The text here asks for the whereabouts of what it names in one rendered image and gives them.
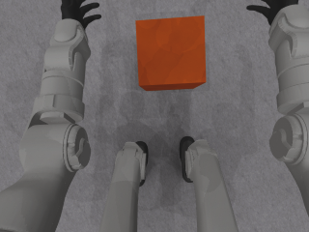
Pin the left robot upper arm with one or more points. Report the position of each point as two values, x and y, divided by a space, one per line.
50 155

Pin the left robot hand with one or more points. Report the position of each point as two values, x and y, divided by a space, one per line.
71 9

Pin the robot left forearm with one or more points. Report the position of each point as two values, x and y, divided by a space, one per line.
63 77

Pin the robot right forearm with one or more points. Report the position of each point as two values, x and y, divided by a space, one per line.
289 40

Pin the robot left thigh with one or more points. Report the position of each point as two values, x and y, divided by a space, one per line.
120 212

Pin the carton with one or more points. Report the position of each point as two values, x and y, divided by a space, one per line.
171 53

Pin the right robot shin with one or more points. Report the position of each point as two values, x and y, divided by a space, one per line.
203 142

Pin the right robot upper arm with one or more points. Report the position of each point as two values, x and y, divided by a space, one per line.
290 143

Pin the right robot hand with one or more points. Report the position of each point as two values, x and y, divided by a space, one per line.
275 7

